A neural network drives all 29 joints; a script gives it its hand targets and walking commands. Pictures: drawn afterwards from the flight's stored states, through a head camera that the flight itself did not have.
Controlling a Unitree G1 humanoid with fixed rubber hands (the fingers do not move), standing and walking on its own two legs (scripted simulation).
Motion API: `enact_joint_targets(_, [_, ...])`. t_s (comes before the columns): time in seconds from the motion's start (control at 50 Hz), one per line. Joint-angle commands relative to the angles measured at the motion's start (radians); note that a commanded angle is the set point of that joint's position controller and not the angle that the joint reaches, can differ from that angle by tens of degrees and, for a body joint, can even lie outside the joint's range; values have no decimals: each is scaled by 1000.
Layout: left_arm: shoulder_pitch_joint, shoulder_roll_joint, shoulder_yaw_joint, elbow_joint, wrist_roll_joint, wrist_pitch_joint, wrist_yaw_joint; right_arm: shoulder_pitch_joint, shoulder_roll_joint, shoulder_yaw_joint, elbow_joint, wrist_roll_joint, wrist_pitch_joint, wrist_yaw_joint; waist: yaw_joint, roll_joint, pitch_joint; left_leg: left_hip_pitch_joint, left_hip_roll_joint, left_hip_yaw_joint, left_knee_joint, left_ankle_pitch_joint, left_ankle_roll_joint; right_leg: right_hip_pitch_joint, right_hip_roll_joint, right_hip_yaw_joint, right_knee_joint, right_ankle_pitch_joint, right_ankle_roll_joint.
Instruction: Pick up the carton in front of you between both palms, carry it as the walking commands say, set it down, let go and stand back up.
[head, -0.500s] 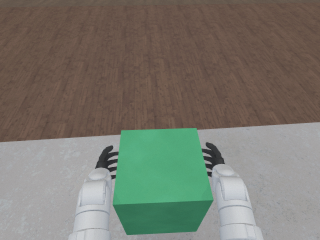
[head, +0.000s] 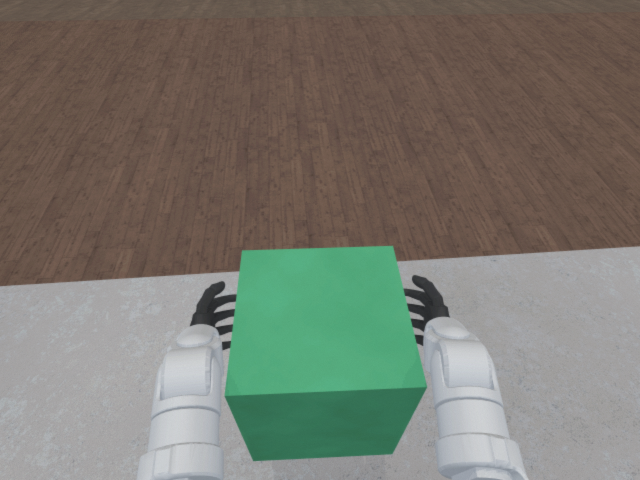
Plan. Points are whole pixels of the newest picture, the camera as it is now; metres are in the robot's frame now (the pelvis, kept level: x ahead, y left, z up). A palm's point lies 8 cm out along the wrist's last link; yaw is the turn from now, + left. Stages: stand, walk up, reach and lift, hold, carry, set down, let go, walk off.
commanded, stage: hold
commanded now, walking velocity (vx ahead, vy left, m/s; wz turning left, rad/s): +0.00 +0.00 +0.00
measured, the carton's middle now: (320, 357) +0.30 +0.00 -0.02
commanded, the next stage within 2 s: carry in 0.60 s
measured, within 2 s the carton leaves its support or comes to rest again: neither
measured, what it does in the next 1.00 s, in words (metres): shifts its weight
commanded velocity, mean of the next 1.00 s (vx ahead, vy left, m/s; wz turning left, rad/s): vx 0.22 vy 0.00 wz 0.00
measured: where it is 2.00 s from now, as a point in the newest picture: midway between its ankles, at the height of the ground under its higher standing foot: (318, 366)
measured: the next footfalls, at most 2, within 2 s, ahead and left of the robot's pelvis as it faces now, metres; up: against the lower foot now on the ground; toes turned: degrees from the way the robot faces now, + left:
right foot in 1.18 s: +0.27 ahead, -0.10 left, +0.00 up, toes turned -8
left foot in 1.60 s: +0.63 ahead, +0.10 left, +0.00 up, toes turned +12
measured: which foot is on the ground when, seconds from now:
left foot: down 0.00-1.00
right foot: down 0.00-1.00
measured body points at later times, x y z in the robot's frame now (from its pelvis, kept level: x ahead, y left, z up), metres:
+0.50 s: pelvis +0.01 +0.00 +0.00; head -0.03 +0.00 +0.45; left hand +0.31 +0.15 +0.04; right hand +0.31 -0.15 +0.04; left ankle +0.02 +0.13 -0.74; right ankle +0.02 -0.13 -0.74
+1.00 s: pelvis +0.11 -0.01 -0.02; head +0.08 +0.00 +0.43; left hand +0.38 +0.15 +0.06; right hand +0.39 -0.15 +0.07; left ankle +0.03 +0.12 -0.74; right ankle +0.02 -0.13 -0.74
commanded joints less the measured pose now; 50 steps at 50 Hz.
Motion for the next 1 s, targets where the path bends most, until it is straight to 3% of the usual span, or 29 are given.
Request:
enact_joint_targets(0.0, [-538, -912, -560, -19, -265, -32, -244, -509, 918, 552, 2, 255, -23, 233, -1, 1, -210, 19, -56, 73, -71, 62, -4, 36, 57, -74, -65, 72, 4])
enact_joint_targets(0.32, [-466, -901, -577, -73, -275, -25, -235, -438, 910, 569, -50, 268, -16, 223, 0, 1, -232, 51, -61, 67, -71, 176, -7, 69, 62, -67, -66, 189, 9])
enact_joint_targets(0.56, [-448, -896, -586, -93, -281, -23, -233, -418, 903, 576, -71, 271, -14, 220, 0, 2, -227, 50, -62, 63, -72, 181, -7, 70, 62, -64, -66, 190, 8])
enact_joint_targets(0.58, [-468, -907, -600, -98, -293, -20, -233, -440, 905, 590, -71, 280, -11, 220, 7, 11, -225, -73, 113, 41, 16, 45, 16, -60, -109, -43, 24, 38, -15])
enact_joint_targets(0.62, [-469, -912, -625, -133, -311, -16, -229, -441, 911, 615, -109, 298, -8, 215, 6, 10, -222, -155, 100, -4, -36, -391, 25, -148, -90, -12, -21, -379, -23])
enact_joint_targets(0.64, [-488, -917, -646, -160, -324, -11, -226, -453, 916, 634, -135, 310, -3, 210, 3, 11, -198, -196, 96, -8, -37, -518, 32, -192, -83, -11, -18, -497, -28])
enact_joint_targets(0.72, [-491, -913, -744, -286, -388, 41, -199, -450, 918, 729, -263, 366, 51, 179, -1, 41, -288, -172, 138, -5, -7, -368, 51, -208, -87, -82, 90, -294, -30])
enact_joint_targets(0.78, [-484, -883, -795, -382, -427, 121, -170, -424, 889, 771, -355, 394, 129, 145, -5, 63, -288, -180, 175, -36, -11, -452, 73, -266, -96, -100, 112, -345, -30])
enact_joint_targets(0.82, [-457, -844, -805, -424, -446, 182, -148, -399, 855, 784, -398, 411, 189, 118, -1, 32, -251, -241, 168, 6, 47, -397, 68, -244, -131, -76, 74, -341, -40])
enact_joint_targets(0.84, [-428, -826, -808, -445, -458, 211, -136, -382, 838, 793, -424, 422, 218, 103, 7, -28, -248, -311, 142, 65, 130, -327, 52, -179, -174, -23, 35, -330, -59])
enact_joint_targets(0.86, [-392, -810, -809, -465, -467, 238, -122, -371, 828, 806, -458, 437, 247, 91, 16, -140, -254, -391, 101, 153, 256, -248, 26, -95, -230, 65, -14, -274, -94])
enact_joint_targets(0.88, [-355, -797, -803, -484, -467, 261, -107, -362, 819, 823, -496, 456, 274, 83, 19, -224, -246, -482, 61, 222, 314, -242, 5, -12, -284, 150, -38, -138, -137])
enact_joint_targets(0.9, [-308, -805, -806, -504, -467, 286, -91, -347, 811, 842, -531, 482, 300, 76, 19, -226, -226, -526, 57, 252, 263, -273, 2, 27, -307, 177, -18, 16, -172])
enact_joint_targets(0.92, [-281, -810, -808, -539, -469, 308, -76, -334, 810, 861, -567, 507, 321, 71, 14, -187, -243, -467, 54, 270, 192, -254, 3, 17, -303, 140, 32, 145, -174])
enact_joint_targets(0.94, [-260, -817, -816, -581, -476, 327, -64, -304, 816, 872, -596, 526, 340, 67, 7, -138, -286, -315, 56, 273, 118, -200, 8, -54, -277, 55, 102, 176, -149])
enact_joint_targets(0.96, [-265, -821, -836, -641, -496, 348, -59, -266, 838, 874, -615, 532, 352, 60, -8, -51, -316, -154, 71, 223, 46, -143, 30, -142, -196, -119, 250, 286, -90])
enact_joint_targets(0.98, [-288, -825, -859, -701, -520, 366, -57, -227, 836, 856, -626, 525, 360, 53, -22, 160, -349, 119, 173, 53, 44, 122, 91, -391, -118, -246, 496, 346, -20])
